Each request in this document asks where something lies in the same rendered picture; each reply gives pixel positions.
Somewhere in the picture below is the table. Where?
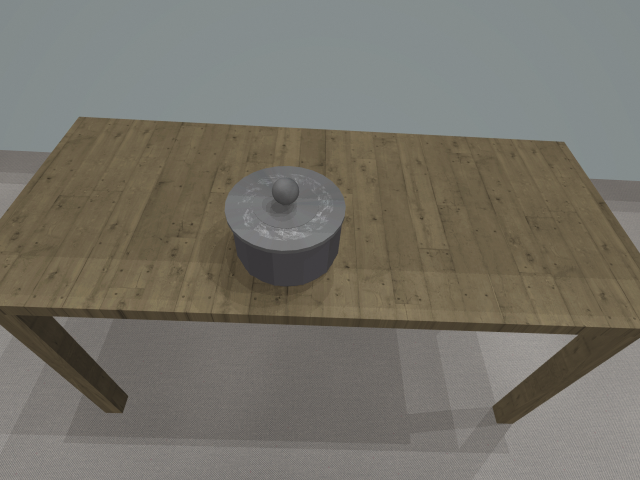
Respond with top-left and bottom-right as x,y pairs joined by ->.
0,117 -> 640,424

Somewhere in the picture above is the pot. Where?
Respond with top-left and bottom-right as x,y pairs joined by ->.
233,226 -> 342,286

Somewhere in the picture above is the knob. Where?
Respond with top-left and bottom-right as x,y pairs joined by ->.
272,177 -> 299,205

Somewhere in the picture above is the lid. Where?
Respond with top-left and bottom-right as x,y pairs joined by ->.
225,166 -> 346,254

